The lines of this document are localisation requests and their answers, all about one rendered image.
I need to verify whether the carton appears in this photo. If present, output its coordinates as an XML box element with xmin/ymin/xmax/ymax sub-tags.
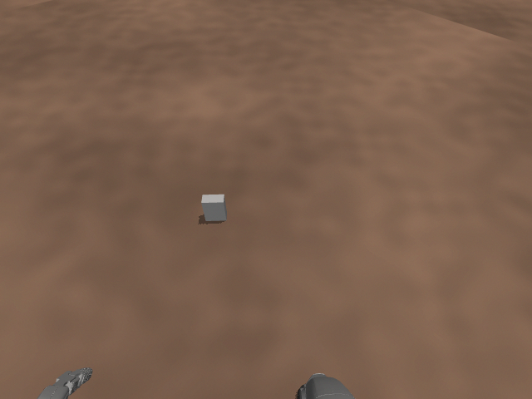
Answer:
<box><xmin>201</xmin><ymin>195</ymin><xmax>227</xmax><ymax>221</ymax></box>

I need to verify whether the left robot hand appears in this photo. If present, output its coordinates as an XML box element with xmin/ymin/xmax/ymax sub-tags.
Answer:
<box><xmin>37</xmin><ymin>367</ymin><xmax>92</xmax><ymax>399</ymax></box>

